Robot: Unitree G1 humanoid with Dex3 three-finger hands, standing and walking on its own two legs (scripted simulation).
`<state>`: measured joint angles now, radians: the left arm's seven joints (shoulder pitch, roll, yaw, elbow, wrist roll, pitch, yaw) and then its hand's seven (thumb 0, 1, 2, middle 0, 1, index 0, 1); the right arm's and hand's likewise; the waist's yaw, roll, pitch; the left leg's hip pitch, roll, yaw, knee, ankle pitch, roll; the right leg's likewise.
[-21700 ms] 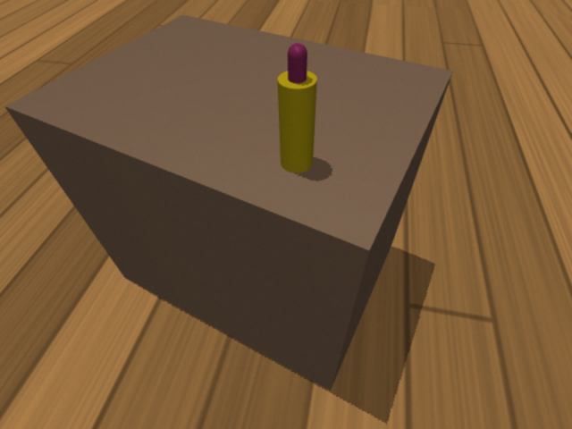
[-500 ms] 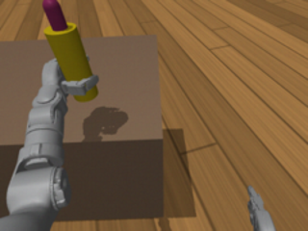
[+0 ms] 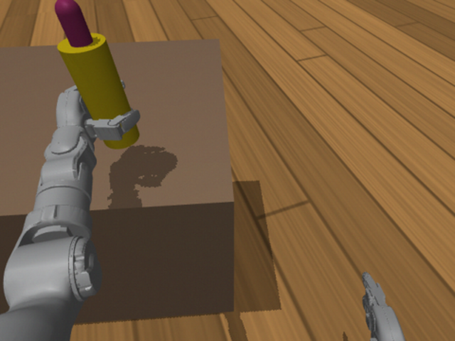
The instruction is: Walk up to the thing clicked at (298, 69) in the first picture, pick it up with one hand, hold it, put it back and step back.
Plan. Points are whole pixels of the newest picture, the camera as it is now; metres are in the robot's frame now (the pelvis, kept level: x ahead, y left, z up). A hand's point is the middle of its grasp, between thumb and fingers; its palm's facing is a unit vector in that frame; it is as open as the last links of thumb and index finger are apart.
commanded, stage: lower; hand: left
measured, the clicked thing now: (98, 81) +0.48 +0.19 +0.23
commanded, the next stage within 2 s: loosen in 0.72 s
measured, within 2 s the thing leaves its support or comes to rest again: rests again in 0.74 s
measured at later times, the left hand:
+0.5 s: hand (123, 130) +0.49 +0.18 +0.12, palm faces +0.14 -0.99 +0.00, open 9.0 cm
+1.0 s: hand (125, 136) +0.50 +0.19 +0.10, palm faces +0.15 -0.99 +0.02, open 9.1 cm
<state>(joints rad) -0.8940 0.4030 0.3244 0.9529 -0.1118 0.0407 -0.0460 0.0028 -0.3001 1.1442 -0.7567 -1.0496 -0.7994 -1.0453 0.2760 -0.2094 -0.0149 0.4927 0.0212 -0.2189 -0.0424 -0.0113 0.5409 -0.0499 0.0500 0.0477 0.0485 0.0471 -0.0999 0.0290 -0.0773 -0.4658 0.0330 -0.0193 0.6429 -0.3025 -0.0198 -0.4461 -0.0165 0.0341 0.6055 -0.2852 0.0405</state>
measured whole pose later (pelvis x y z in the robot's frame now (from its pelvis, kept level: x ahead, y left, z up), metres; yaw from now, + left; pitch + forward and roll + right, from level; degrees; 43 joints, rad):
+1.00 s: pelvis +0.00 +0.00 -0.02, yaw -1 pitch +13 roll -2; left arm -0.86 0.42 0.36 1.01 -0.09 -0.13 -0.05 0.00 -0.29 1.02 -0.78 -0.99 -0.83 -0.99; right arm 0.33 -0.22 -0.02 0.27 0.00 -0.09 -0.02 -0.01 0.50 -0.05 0.05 0.05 0.05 0.05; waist -0.14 0.02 -0.10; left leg -0.69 0.05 -0.02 0.85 -0.39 -0.02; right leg -0.66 0.00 0.04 0.79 -0.37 0.04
